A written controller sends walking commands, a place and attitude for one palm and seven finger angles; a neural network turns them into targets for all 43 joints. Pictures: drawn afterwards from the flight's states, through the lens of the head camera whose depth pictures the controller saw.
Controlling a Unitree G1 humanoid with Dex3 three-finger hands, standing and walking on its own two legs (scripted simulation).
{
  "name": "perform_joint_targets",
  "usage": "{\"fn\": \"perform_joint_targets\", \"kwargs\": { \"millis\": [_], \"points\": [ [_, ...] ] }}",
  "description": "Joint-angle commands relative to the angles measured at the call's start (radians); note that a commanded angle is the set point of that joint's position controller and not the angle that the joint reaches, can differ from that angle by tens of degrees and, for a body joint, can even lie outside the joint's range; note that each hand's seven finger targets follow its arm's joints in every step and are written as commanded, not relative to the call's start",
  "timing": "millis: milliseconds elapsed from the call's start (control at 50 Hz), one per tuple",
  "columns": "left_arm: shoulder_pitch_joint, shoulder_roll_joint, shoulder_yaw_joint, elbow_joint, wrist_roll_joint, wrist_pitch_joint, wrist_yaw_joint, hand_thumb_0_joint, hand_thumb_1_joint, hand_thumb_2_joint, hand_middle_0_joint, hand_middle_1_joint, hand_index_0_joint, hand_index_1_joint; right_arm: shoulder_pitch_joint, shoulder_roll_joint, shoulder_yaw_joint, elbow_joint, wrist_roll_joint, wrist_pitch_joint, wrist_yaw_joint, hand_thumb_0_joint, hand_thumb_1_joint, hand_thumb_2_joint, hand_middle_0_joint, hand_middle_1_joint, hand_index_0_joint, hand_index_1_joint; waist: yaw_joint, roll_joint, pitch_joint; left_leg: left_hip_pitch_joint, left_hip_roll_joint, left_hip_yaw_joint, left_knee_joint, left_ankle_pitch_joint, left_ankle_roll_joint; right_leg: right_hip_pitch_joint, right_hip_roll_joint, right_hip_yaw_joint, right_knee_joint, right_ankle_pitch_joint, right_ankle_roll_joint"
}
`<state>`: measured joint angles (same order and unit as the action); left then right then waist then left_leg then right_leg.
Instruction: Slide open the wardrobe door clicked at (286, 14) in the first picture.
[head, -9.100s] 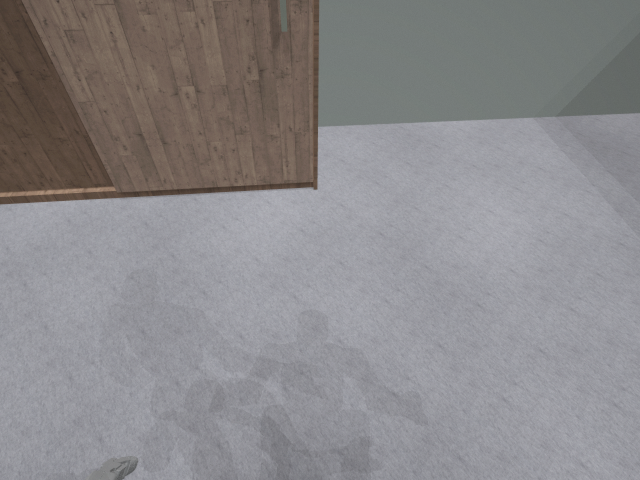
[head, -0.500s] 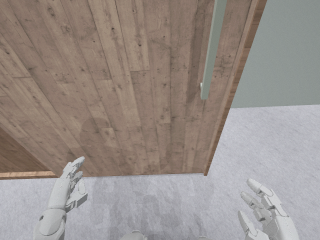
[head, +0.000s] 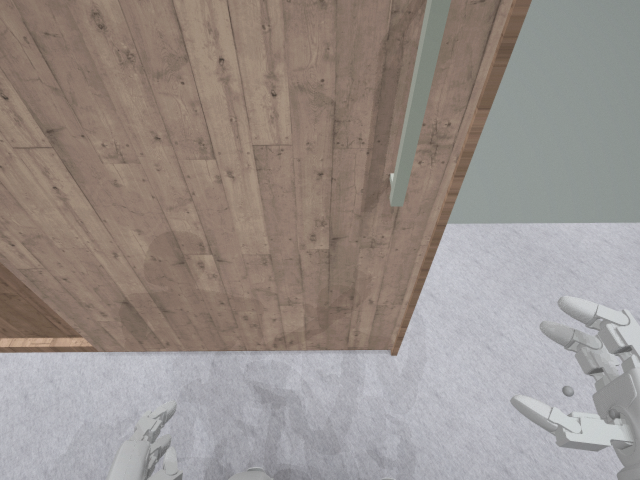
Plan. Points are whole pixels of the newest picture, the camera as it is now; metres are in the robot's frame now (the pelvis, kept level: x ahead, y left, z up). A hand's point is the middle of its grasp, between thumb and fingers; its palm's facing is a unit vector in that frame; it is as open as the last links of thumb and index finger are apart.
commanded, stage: raise the hand with hooked fingers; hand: right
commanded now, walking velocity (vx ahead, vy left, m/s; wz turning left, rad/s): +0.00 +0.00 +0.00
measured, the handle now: (411, 111) +0.55 -0.09 +0.18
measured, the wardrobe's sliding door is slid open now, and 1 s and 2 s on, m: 0.00 0.00 0.00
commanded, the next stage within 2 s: move the hooked fingers beside the handle in 1.16 s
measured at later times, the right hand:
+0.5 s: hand (594, 332) +0.26 -0.25 +0.12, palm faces +0.01 +1.00 -0.05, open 13.9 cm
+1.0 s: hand (612, 299) +0.28 -0.26 +0.15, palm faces +0.04 +1.00 -0.03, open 14.0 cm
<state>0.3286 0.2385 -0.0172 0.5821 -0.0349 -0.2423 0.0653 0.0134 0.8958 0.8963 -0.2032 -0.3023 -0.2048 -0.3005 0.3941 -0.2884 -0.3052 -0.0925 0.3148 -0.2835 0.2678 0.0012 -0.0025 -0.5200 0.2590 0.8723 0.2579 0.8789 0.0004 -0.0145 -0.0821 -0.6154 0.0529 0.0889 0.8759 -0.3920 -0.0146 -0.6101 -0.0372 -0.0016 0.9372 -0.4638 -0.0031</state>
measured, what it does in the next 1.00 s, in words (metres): stands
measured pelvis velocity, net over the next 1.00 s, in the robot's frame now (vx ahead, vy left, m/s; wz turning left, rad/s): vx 0.01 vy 0.01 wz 0.01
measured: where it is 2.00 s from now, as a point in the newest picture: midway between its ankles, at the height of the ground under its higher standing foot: outside the picture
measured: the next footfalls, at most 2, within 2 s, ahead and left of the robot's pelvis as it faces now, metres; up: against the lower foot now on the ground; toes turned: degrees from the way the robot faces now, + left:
none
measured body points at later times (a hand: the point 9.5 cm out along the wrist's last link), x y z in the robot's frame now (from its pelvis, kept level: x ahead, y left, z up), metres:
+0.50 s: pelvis +0.01 +0.01 +0.02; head +0.03 +0.01 +0.47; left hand +0.21 +0.23 -0.04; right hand +0.26 -0.31 +0.12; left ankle +0.03 +0.13 -0.69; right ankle +0.01 -0.11 -0.69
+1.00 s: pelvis +0.01 +0.01 +0.03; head +0.02 +0.02 +0.48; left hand +0.17 +0.26 -0.04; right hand +0.27 -0.32 +0.15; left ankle +0.03 +0.13 -0.69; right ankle +0.01 -0.11 -0.69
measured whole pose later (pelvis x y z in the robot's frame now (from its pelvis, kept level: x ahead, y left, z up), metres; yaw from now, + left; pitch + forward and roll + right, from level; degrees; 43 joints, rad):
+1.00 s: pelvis +0.01 +0.01 +0.03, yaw +1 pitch +2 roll +1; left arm 0.28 0.28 -0.04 0.59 -0.06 -0.26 0.12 0.01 0.90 0.90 -0.20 -0.30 -0.20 -0.30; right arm -0.01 -0.41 -0.47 0.26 0.36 -0.09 0.50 -0.02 0.50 -0.30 0.30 1.20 0.30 1.20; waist -0.02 -0.02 -0.03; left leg -0.36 0.03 0.08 0.64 -0.31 0.00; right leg -0.34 -0.04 -0.02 0.67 -0.36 0.01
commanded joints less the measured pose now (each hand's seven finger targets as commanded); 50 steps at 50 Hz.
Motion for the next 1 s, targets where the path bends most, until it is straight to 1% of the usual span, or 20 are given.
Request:
{"fn": "perform_joint_targets", "kwargs": {
  "millis": [0, 80, 140, 180, 240, 280, 300, 360, 380, 440, 480, 520, 600, 640, 680, 720, 800, 880, 920, 980],
  "points": [
    [-0.106, 0.163, 0.051, -0.16, -0.021, -0.096, 0.019, 0.0, 0.9, 0.9, -0.2, -0.3, -0.2, -0.3, -0.19, -0.135, 0.03, -0.098, 0.001, -0.038, 0.103, 0.0, 0.22, -0.42, 0.28, 1.02, 0.28, 1.02, 0.044, -0.031, -0.078, 0.073, -0.051, -0.017, -0.159, 0.007, 0.026, 0.058, 0.028, 0.038, -0.198, 0.109, -0.009],
    [-0.119, 0.175, 0.048, -0.163, -0.022, -0.106, 0.044, 0.0, 0.9, 0.9, -0.2, -0.3, -0.2, -0.3, -0.256, -0.303, -0.136, -0.11, 0.035, 0.007, 0.142, 0.0, 0.313, -0.38, 0.287, 1.08, 0.287, 1.08, -0.008, -0.047, -0.161, 0.178, -0.046, -0.027, -0.183, 0.046, 0.031, 0.111, 0.032, 0.038, -0.226, 0.165, -0.015],
    [-0.133, 0.15, 0.038, -0.172, -0.019, -0.113, 0.045, 0.0, 0.9, 0.9, -0.2, -0.3, -0.2, -0.3, -0.276, -0.306, -0.192, -0.183, 0.072, -0.01, 0.115, 0.0, 0.383, -0.35, 0.292, 1.125, 0.292, 1.125, -0.037, -0.114, -0.21, 0.242, -0.05, -0.004, -0.166, 0.181, 0.037, 0.185, 0.031, 0.04, -0.25, 0.287, -0.006],
    [-0.127, 0.147, 0.031, -0.166, -0.015, -0.114, 0.041, 0.0, 0.9, 0.9, -0.2, -0.3, -0.2, -0.3, -0.279, -0.307, -0.213, -0.15, 0.086, -0.006, 0.097, 0.0, 0.43, -0.33, 0.295, 1.155, 0.295, 1.155, -0.046, -0.111, -0.189, 0.27, -0.057, -0.001, -0.174, 0.235, 0.041, 0.193, 0.032, 0.037, -0.256, 0.336, -0.002],
    [-0.127, 0.152, 0.029, -0.156, -0.021, -0.107, 0.035, 0.0, 0.9, 0.9, -0.2, -0.3, -0.2, -0.3, -0.297, -0.25, -0.155, -0.047, 0.076, 0.04, 0.115, 0.0, 0.5, -0.3, 0.3, 1.2, 0.3, 1.2, -0.024, -0.131, -0.109, 0.236, -0.055, 0.003, -0.194, 0.265, 0.034, 0.201, 0.03, 0.025, -0.272, 0.334, 0.003],
    [-0.117, 0.164, 0.028, -0.155, -0.025, -0.099, 0.037, 0.0, 0.9, 0.9, -0.2, -0.3, -0.2, -0.3, -0.304, -0.235, -0.123, 0.052, 0.062, 0.102, 0.15, 0.0, 0.5, -0.3, 0.3, 1.2, 0.3, 1.2, -0.018, -0.093, -0.066, 0.238, -0.055, -0.003, -0.218, 0.264, 0.034, 0.189, 0.029, 0.022, -0.282, 0.319, -0.002],
    [-0.116, 0.17, 0.028, -0.159, -0.029, -0.095, 0.038, 0.0, 0.9, 0.9, -0.2, -0.3, -0.2, -0.3, -0.332, -0.238, -0.107, 0.061, 0.056, 0.127, 0.169, 0.0, 0.5, -0.3, 0.3, 1.2, 0.3, 1.2, -0.007, -0.052, -0.062, 0.238, -0.053, -0.001, -0.226, 0.273, 0.028, 0.192, 0.028, 0.023, -0.287, 0.316, -0.005],
    [-0.126, 0.179, 0.027, -0.17, -0.029, -0.089, 0.049, 0.0, 0.9, 0.9, -0.2, -0.3, -0.2, -0.3, -0.421, -0.3, -0.141, 0.07, 0.052, 0.177, 0.205, 0.0, 0.5, -0.3, 0.3, 1.2, 0.3, 1.2, -0.009, -0.015, -0.091, 0.256, -0.051, -0.013, -0.25, 0.249, 0.023, 0.2, 0.032, 0.024, -0.296, 0.289, -0.015],
    [-0.128, 0.178, 0.025, -0.165, -0.026, -0.087, 0.053, 0.0, 0.9, 0.9, -0.2, -0.3, -0.2, -0.3, -0.458, -0.32, -0.161, 0.067, 0.061, 0.176, 0.212, 0.0, 0.5, -0.3, 0.3, 1.2, 0.3, 1.2, -0.008, -0.011, -0.088, 0.275, -0.053, -0.016, -0.254, 0.265, 0.026, 0.214, 0.032, 0.023, -0.294, 0.308, -0.016],
    [-0.141, 0.166, 0.019, -0.168, -0.019, -0.089, 0.059, 0.0, 0.9, 0.9, -0.2, -0.3, -0.2, -0.3, -0.571, -0.402, -0.245, -0.026, 0.075, 0.127, 0.209, 0.0, 0.5, -0.3, 0.3, 1.2, 0.3, 1.2, -0.022, -0.044, -0.203, 0.331, -0.053, -0.018, -0.249, 0.316, 0.029, 0.286, 0.034, 0.03, -0.302, 0.368, -0.016],
    [-0.14, 0.16, 0.013, -0.155, -0.013, -0.091, 0.061, 0.0, 0.9, 0.9, -0.2, -0.3, -0.2, -0.3, -0.597, -0.437, -0.282, -0.031, 0.086, 0.094, 0.202, 0.0, 0.5, -0.3, 0.3, 1.2, 0.3, 1.2, -0.027, -0.064, -0.214, 0.355, -0.057, -0.025, -0.257, 0.338, 0.033, 0.307, 0.034, 0.026, -0.302, 0.392, -0.014],
    [-0.142, 0.154, 0.011, -0.142, -0.019, -0.091, 0.064, 0.0, 0.9, 0.9, -0.2, -0.3, -0.2, -0.3, -0.604, -0.412, -0.271, 0.009, 0.088, 0.081, 0.207, 0.0, 0.5, -0.3, 0.3, 1.2, 0.3, 1.2, -0.022, -0.103, -0.195, 0.351, -0.055, -0.022, -0.264, 0.345, 0.033, 0.325, 0.034, 0.022, -0.316, 0.396, -0.011],
    [-0.134, 0.168, 0.009, -0.121, -0.03, -0.075, 0.069, 0.0, 0.9, 0.9, -0.2, -0.3, -0.2, -0.3, -0.613, -0.389, -0.229, 0.203, 0.077, 0.156, 0.25, 0.0, 0.5, -0.3, 0.3, 1.2, 0.3, 1.2, -0.011, -0.07, -0.085, 0.321, -0.05, -0.022, -0.302, 0.31, 0.03, 0.286, 0.033, 0.019, -0.345, 0.344, -0.013],
    [-0.135, 0.175, 0.012, -0.126, -0.035, -0.066, 0.072, 0.0, 0.9, 0.9, -0.2, -0.3, -0.2, -0.3, -0.647, -0.405, -0.219, 0.248, 0.074, 0.2, 0.273, 0.0, 0.5, -0.3, 0.3, 1.2, 0.3, 1.2, -0.01, -0.06, -0.065, 0.311, -0.044, -0.026, -0.318, 0.273, 0.027, 0.272, 0.035, 0.021, -0.358, 0.309, -0.014],
    [-0.135, 0.176, 0.015, -0.143, -0.035, -0.066, 0.066, 0.0, 0.9, 0.9, -0.2, -0.3, -0.2, -0.3, -0.625, -0.38, -0.191, 0.258, 0.071, 0.224, 0.294, 0.0, 0.5, -0.3, 0.3, 1.2, 0.3, 1.2, -0.017, -0.033, -0.08, 0.332, -0.043, -0.025, -0.314, 0.304, 0.029, 0.281, 0.037, 0.021, -0.355, 0.344, -0.018],
    [-0.137, 0.176, 0.019, -0.156, -0.033, -0.068, 0.058, 0.0, 0.9, 0.9, -0.2, -0.3, -0.2, -0.3, -0.616, -0.402, -0.215, 0.214, 0.073, 0.218, 0.295, 0.0, 0.5, -0.3, 0.3, 1.2, 0.3, 1.2, -0.027, -0.028, -0.14, 0.352, -0.042, -0.028, -0.307, 0.327, 0.027, 0.297, 0.04, 0.018, -0.351, 0.367, -0.02],
    [-0.14, 0.169, 0.02, -0.165, -0.022, -0.075, 0.046, 0.0, 0.9, 0.9, -0.2, -0.3, -0.2, -0.3, -0.61, -0.451, -0.291, 0.127, 0.088, 0.153, 0.259, 0.0, 0.5, -0.3, 0.3, 1.2, 0.3, 1.2, -0.042, -0.027, -0.192, 0.387, -0.047, -0.031, -0.302, 0.323, 0.031, 0.311, 0.039, 0.013, -0.353, 0.38, -0.018],
    [-0.139, 0.168, 0.022, -0.154, -0.02, -0.079, 0.052, 0.0, 0.9, 0.9, -0.2, -0.3, -0.2, -0.3, -0.621, -0.46, -0.314, 0.108, 0.087, 0.116, 0.221, 0.0, 0.5, -0.3, 0.3, 1.2, 0.3, 1.2, -0.043, -0.043, -0.164, 0.384, -0.047, -0.034, -0.309, 0.302, 0.031, 0.305, 0.036, 0.008, -0.362, 0.36, -0.016],
    [-0.14, 0.164, 0.021, -0.148, -0.026, -0.077, 0.057, 0.0, 0.9, 0.9, -0.2, -0.3, -0.2, -0.3, -0.64, -0.428, -0.277, 0.126, 0.072, 0.126, 0.221, 0.0, 0.5, -0.3, 0.3, 1.2, 0.3, 1.2, -0.032, -0.108, -0.131, 0.351, -0.045, -0.034, -0.316, 0.283, 0.031, 0.316, 0.037, 0.001, -0.373, 0.335, -0.015],
    [-0.134, 0.167, 0.019, -0.143, -0.028, -0.076, 0.065, 0.0, 0.9, 0.9, -0.2, -0.3, -0.2, -0.3, -0.662, -0.396, -0.219, 0.145, 0.052, 0.152, 0.23, 0.0, 0.5, -0.3, 0.3, 1.2, 0.3, 1.2, -0.018, -0.112, -0.09, 0.326, -0.047, -0.032, -0.332, 0.235, 0.032, 0.317, 0.034, 0.007, -0.384, 0.297, -0.018]
  ]
}}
